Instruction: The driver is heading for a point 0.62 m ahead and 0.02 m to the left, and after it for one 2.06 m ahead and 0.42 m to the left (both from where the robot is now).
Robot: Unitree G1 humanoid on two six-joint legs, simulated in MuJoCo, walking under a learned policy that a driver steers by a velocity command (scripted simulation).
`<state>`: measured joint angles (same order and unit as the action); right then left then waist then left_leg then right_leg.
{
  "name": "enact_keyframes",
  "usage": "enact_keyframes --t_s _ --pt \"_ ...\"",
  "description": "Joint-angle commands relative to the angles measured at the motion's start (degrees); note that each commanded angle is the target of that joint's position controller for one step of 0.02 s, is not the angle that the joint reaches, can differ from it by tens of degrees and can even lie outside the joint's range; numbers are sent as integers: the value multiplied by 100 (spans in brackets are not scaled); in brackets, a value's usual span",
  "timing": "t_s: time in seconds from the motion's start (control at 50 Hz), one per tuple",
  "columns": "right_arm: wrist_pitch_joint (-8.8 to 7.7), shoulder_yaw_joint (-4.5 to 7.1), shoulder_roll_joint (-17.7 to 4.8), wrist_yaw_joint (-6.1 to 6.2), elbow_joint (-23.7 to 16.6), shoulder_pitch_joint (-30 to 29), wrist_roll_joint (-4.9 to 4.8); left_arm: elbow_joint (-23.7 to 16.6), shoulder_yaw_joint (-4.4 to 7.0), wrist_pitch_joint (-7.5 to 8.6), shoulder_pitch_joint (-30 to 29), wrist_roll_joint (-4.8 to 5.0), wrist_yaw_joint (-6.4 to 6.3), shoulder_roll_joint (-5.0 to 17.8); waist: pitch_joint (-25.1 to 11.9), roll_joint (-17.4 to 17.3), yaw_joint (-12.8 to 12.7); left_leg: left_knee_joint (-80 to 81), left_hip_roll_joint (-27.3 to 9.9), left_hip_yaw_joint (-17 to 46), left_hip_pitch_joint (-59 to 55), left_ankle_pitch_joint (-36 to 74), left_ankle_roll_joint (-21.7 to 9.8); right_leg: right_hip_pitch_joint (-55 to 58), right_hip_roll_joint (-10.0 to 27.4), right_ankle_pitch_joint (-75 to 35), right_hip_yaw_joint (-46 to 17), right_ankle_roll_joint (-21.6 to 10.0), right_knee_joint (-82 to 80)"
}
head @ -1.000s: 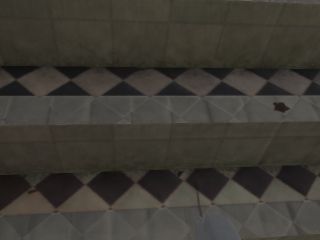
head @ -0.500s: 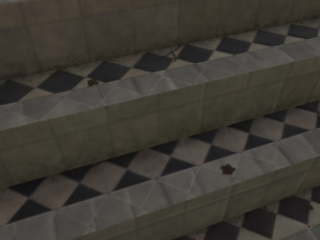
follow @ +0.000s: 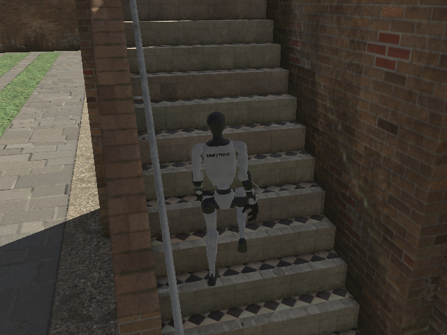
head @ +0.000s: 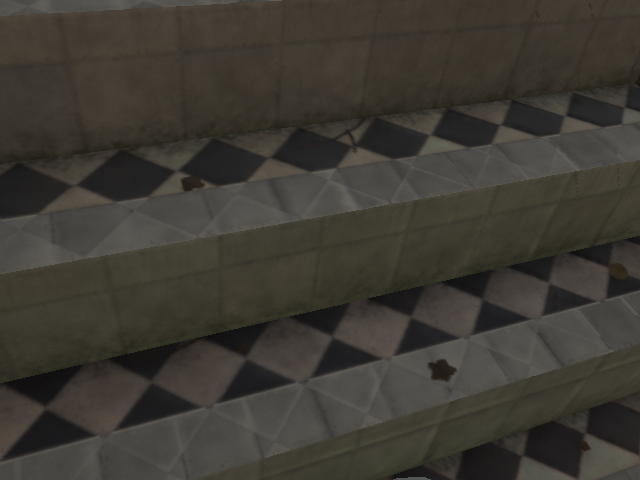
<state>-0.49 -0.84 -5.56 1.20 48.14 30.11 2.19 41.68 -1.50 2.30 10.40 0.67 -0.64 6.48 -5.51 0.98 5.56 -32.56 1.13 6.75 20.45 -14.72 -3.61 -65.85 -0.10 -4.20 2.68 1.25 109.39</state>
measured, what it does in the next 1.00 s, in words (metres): climbs: right foot 0.22 m higher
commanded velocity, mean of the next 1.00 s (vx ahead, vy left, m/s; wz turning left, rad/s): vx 0.40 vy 0.00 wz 0.27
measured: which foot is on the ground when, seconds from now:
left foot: down 0.00-0.46, up 0.48-1.00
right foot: up 0.00-0.40, down 0.42-1.00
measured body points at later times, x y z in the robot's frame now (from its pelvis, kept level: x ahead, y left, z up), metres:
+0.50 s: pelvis +0.18 -0.23 +0.02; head +0.22 -0.24 +0.47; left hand +0.44 -0.07 -0.03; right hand +0.11 -0.46 -0.13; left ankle +0.03 +0.04 -0.66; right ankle +0.28 -0.35 -0.53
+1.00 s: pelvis +0.31 -0.33 +0.19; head +0.28 -0.36 +0.64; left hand +0.37 -0.07 +0.09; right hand +0.53 -0.51 +0.09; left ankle +0.30 -0.23 -0.38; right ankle +0.29 -0.36 -0.52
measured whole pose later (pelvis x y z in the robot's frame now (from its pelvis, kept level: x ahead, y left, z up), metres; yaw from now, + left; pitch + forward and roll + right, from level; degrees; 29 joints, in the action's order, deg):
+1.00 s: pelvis +0.31 -0.33 +0.19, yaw +14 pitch -1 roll +1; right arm 4.8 0.6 -11.7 2.1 36.1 10.4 0.1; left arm 40.0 -2.1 -0.3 16.0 -4.1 -3.8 10.6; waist -4.5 -1.8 0.3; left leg -89.4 1.2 -4.0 44.4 -6.1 3.1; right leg -15.2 6.0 29.3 22.2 -5.9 44.8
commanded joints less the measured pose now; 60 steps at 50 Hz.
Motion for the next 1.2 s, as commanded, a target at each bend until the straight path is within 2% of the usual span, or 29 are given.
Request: enact_keyframes --t_s 0.02,0.08,0.18,0.22,0.3,0.32,0.36,0.38,0.4,0.42,0.44,0.46,0.48,0.5,0.52,0.56,0.6,0.68,0.8,0.88,0.96,1.04,1.08,1.1,1.12,1.14,1.16,1.18,1.2 --pt "-215 183 -693 -16 -45 162 -3 -442 -60 180 -577 -72 -20 46 356 -1074 -76 1445 -1423 2024 -969 -1974 -1004 -1512 255 -327 -135 -56 67" --pt "-251 162 -696 -3 1 96 117 -425 -75 247 -855 26 -87 89 729 -1159 -6 1609 -1706 2136 -1438 -1611 -1245 -2319 446 36 -403 -49 474" --pt "-183 206 -787 27 504 353 -5 -665 -257 248 -1127 294 -119 -235 1265 -1240 39 2092 -2131 1794 -1674 -1657 -1279 -3394 706 1249 -767 29 2051" --pt "-149 165 -611 85 615 369 -82 -912 -325 259 -1172 259 42 -244 1156 -888 -83 2190 -2117 1539 -1638 -1832 -1062 -3316 944 1437 -669 -25 1975" --pt "-106 339 -954 103 474 -340 1 -1126 -427 293 -1173 97 209 -299 825 -548 -342 2748 -2089 716 -1210 -848 -824 -2156 1439 968 -475 -25 1053" --pt "-38 423 -1184 61 525 -250 -149 -1216 -458 254 -1328 35 215 -298 668 -718 -238 3023 -2093 553 -1342 -829 -820 -1794 1472 1338 -150 -41 431" --pt "45 450 -1041 129 692 175 -403 -1757 -581 240 -2301 19 185 -388 1012 -1173 111 3373 -2126 436 -1463 -356 -791 -1382 1614 2392 -173 -184 -985" --pt "159 492 -1302 153 610 -161 -504 -1766 -636 192 -2180 13 304 -313 944 -1126 -181 3794 -1871 -129 -954 -85 -819 259 1365 3400 714 -196 -2921" --pt "220 573 -1427 221 757 463 -545 -1894 -547 156 -2317 78 309 -251 816 -1498 -93 3498 -1939 186 -702 1414 -821 1832 939 4730 660 -217 -3625" --pt "134 505 -1600 147 923 530 -293 -1580 -161 31 -1267 221 297 339 90 -1372 -627 2976 -1924 -97 -1033 4483 -918 3321 247 4088 1592 -238 -3553" --pt "-48 408 -1125 79 1083 796 -324 -1432 137 119 -196 311 247 800 -619 -1136 -1138 1475 -1589 -375 -219 7057 -600 5214 274 3191 68 -583 -3776" --pt "-211 494 -1494 64 843 68 -511 -1162 534 89 1454 -5 160 1671 -1940 -323 -2124 -650 -1321 -113 399 6348 -120 6816 1325 4279 -2432 -1065 -5514" --pt "-319 489 -1210 -161 666 -517 -475 -253 757 -62 2941 -264 14 2330 -3242 1726 -2181 -2625 -644 229 801 2203 -16 7852 2342 5721 -5152 -1351 -7373" --pt "-357 474 -1081 -474 631 -1215 -241 282 660 -104 3383 -409 -25 2419 -2779 2606 -2008 -5033 -68 584 1201 422 -87 7051 2026 5419 -5151 -856 -8282" --pt "-411 305 -619 -581 -70 -2045 -213 255 442 -27 2725 -541 12 1963 -2283 2484 -1599 -6336 82 1133 1602 584 -32 5882 2031 4587 -4530 -326 -7829" --pt "-314 134 -219 -615 -683 -2315 -280 298 62 84 564 -505 94 426 -1003 1525 -373 -7246 147 380 2200 1027 -159 4003 1402 4610 -2625 -292 -6683" --pt "-161 98 -356 -552 -861 -2009 -223 286 -155 228 -663 -458 92 -312 -117 620 165 -8372 363 -117 2224 1606 -363 2635 1492 4213 -1886 -436 -6293" --pt "19 20 -565 -359 -1101 -1759 -217 606 -128 369 19 -509 139 27 459 203 132 -9345 397 24 3288 1835 -547 3023 1978 3418 -1849 -583 -7376" --pt "354 260 -1050 -135 -1481 -2384 -44 82 -41 161 280 -557 -294 488 745 -393 -149 -8734 413 -508 3826 2207 191 3608 1904 2362 -303 -549 -7995" --pt "358 250 -991 55 -1621 -2591 -194 -212 43 31 668 -572 -446 848 553 -28 -465 -7795 271 -743 3954 1937 552 4699 1927 1400 -33 -885 -8123" --pt "456 280 -1080 172 -1763 -2424 -214 -665 149 -177 153 -497 -297 1231 417 469 -326 -5743 22 -1278 3023 971 791 5266 1766 915 384 -1087 -8252" --pt "528 443 -1226 -1 -1643 -1455 -196 -1121 230 -379 -563 -357 -451 1455 24 1058 12 -2635 132 -1991 868 -1017 354 5763 1858 -2933 840 -1225 -7559" --pt "535 522 -1241 -85 -1273 -173 6 -1342 171 -347 -1413 -208 -346 1388 -253 934 559 -487 91 -1577 121 -609 -381 6295 1683 -5501 936 -1247 -5681" --pt "485 466 -1164 -136 -885 444 7 -1445 85 -299 -1643 30 -227 1152 -251 271 767 1308 -11 -1396 -363 1309 -753 6051 1220 -3668 1094 -986 -3713" --pt "447 388 -1106 -220 -733 46 114 -1672 -92 -127 -1741 108 -115 269 516 -1103 260 943 -282 186 -958 2601 -1225 3284 437 2089 410 -614 -1492" --pt "322 389 -1484 -174 -1298 -836 224 -1951 -110 100 -1120 -64 -20 237 155 -1346 -673 514 -852 2827 -1058 4274 -1948 2148 -433 3104 -770 24 484" --pt "201 525 -2079 44 -1646 -1314 54 -1709 -38 199 -240 -49 122 704 -474 -888 -995 1294 -1736 4017 -1351 1143 -2317 1561 -329 2858 -1467 201 662" --pt "135 498 -1927 132 -1828 -1667 -166 -1653 -5 273 -302 -129 235 957 287 122 -1041 1548 -1764 3624 -961 -640 -2059 1082 -91 2674 -1423 240 -48" --pt "73 394 -1572 195 -1870 -1922 -132 -1744 11 208 -820 -188 238 916 527 808 -945 1359 -1552 3449 -525 -1140 -1574 1004 16 1908 -1595 236 -101"
Next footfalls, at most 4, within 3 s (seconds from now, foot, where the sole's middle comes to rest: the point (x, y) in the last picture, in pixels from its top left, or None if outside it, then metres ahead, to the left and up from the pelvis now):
0.42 right None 0.33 -0.37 -0.56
1.10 left None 0.37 -0.32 -0.56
1.48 right None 0.47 -0.51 -0.56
2.10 right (622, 467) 0.48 -0.63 -0.55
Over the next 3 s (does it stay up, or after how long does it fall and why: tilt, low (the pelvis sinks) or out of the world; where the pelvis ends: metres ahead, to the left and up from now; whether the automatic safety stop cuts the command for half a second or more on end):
stays up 0.39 -0.25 0.22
